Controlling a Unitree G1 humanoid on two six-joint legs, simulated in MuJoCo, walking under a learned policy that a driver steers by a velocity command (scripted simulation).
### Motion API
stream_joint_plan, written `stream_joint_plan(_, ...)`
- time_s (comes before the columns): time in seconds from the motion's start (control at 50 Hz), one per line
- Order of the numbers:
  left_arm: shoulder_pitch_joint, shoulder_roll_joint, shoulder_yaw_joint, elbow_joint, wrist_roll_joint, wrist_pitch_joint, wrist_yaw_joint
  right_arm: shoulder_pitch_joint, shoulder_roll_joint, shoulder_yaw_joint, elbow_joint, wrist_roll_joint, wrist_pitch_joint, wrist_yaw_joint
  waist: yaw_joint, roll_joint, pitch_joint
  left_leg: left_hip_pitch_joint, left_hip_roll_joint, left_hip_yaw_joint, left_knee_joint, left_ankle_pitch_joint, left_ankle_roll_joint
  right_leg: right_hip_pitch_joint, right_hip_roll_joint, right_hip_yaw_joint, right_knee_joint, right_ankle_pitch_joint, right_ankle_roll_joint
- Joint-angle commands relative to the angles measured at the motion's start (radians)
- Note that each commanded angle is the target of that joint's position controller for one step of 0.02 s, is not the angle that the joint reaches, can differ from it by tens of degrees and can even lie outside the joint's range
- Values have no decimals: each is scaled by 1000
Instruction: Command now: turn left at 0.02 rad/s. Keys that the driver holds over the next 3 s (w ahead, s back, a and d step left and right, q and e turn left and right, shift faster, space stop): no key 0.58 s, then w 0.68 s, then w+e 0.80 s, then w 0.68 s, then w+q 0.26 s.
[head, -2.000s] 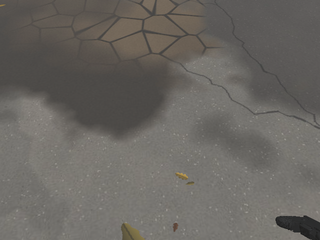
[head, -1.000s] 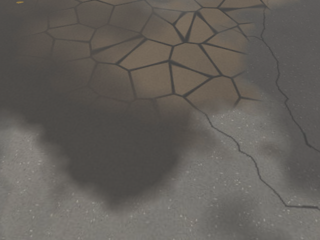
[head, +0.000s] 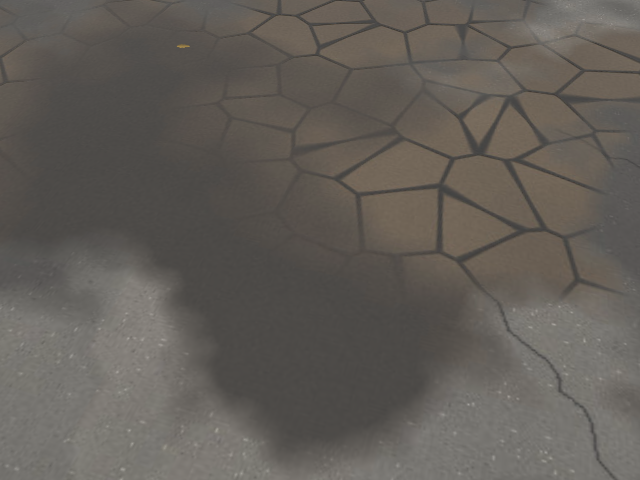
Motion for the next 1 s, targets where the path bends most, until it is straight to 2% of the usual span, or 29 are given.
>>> stream_joint_plan(0.02,-13,99,23,-23,-2,-10,7,-6,-116,-27,-44,1,-17,-6,1,19,-12,-63,42,-46,-127,110,27,38,-18,18,-76,85,-10)
stream_joint_plan(0.32,26,92,22,109,-9,-4,24,34,-97,-19,83,8,-23,-13,1,9,-3,-40,18,-12,-133,139,22,39,-14,13,-94,94,-12)
stream_joint_plan(0.58,59,74,14,174,-11,1,31,67,-89,-7,190,12,-24,-19,0,2,11,-42,9,6,-143,145,18,45,-6,6,-105,105,-18)
stream_joint_plan(0.6,79,64,12,186,-12,3,32,87,-81,-5,206,13,-22,-20,0,4,-11,-34,-1,16,-149,38,21,52,6,-7,-105,3,-21)
stream_joint_plan(0.64,86,82,19,187,-24,5,36,89,-110,-14,210,24,-18,-25,-3,12,41,-97,-13,11,-144,-307,56,-15,31,-22,-77,-325,-50)
stream_joint_plan(0.66,80,84,20,180,-25,-1,36,88,-114,-15,205,27,-22,-26,-7,13,86,-138,1,-11,-156,-409,75,-63,23,-5,-76,-418,-67)
stream_joint_plan(0.7,82,64,15,169,-30,-29,28,109,-116,-17,207,37,-44,-21,-13,35,123,-149,48,-77,-177,-442,109,-107,8,16,-50,-406,-84)
stream_joint_plan(0.76,68,31,10,153,-33,-72,6,167,-146,-30,224,46,-71,-7,-31,121,103,-64,148,-239,-252,-462,174,-166,35,-30,74,-254,-78)
stream_joint_plan(0.78,72,16,7,149,-37,-84,-2,171,-159,-33,225,48,-75,-3,-24,163,100,-57,191,-308,-290,-470,198,-159,47,-52,117,-196,-81)
stream_joint_plan(0.8,90,13,7,151,-41,-93,-7,150,-163,-34,217,50,-77,0,-8,174,108,-78,211,-338,-304,-457,209,-128,44,-51,113,-171,-96)
stream_joint_plan(0.82,129,16,7,162,-44,-101,-11,111,-160,-32,200,52,-78,2,20,163,120,-125,199,-318,-286,-422,200,-64,40,-40,62,-167,-113)
stream_joint_plan(0.84,201,25,10,187,-46,-108,-14,47,-146,-26,175,54,-82,3,61,130,130,-195,152,-239,-218,-337,167,33,30,-9,-14,-164,-128)
stream_joint_plan(0.86,303,71,23,221,-45,-114,-15,-17,-105,-14,145,54,-92,4,99,14,124,-300,55,-89,-36,-183,109,156,-31,128,-110,-182,-159)
stream_joint_plan(0.88,451,190,58,262,-51,-117,-21,-48,-58,-4,109,42,-115,4,133,-252,78,-478,-61,79,305,-55,40,364,-190,439,-238,-97,-246)
stream_joint_plan(0.9,514,191,53,266,-28,-123,-29,-62,-78,-7,95,48,-136,6,146,-293,44,-650,-58,25,544,-231,36,467,-347,695,-308,35,-324)
stream_joint_plan(0.92,454,136,35,248,-14,-129,-30,-62,-94,-11,93,60,-146,16,99,-167,64,-727,0,-28,678,-221,61,475,-357,656,-279,88,-319)
stream_joint_plan(0.94,409,107,26,227,-12,-129,-31,-67,-85,-8,96,66,-151,26,79,-117,63,-772,37,-17,730,-159,84,477,-334,563,-273,127,-300)
stream_joint_plan(0.96,384,93,17,218,-16,-124,-32,-93,-87,-10,88,62,-154,33,68,-76,77,-806,72,4,717,-97,93,469,-315,474,-291,187,-278)
stream_joint_plan(0.98,365,66,4,211,-18,-114,-29,-114,-91,-17,81,52,-152,37,56,-66,80,-782,101,16,664,-42,94,435,-287,386,-317,245,-248)
stream_joint_plan(1.0,362,43,-4,208,-17,-102,-23,-124,-80,-16,74,49,-148,44,49,-82,82,-735,112,37,603,-5,84,393,-254,320,-347,263,-226)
